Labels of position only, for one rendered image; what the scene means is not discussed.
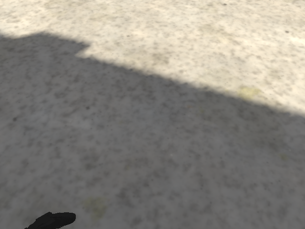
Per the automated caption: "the left robot hand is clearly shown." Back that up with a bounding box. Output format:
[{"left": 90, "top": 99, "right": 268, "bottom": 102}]
[{"left": 25, "top": 212, "right": 76, "bottom": 229}]

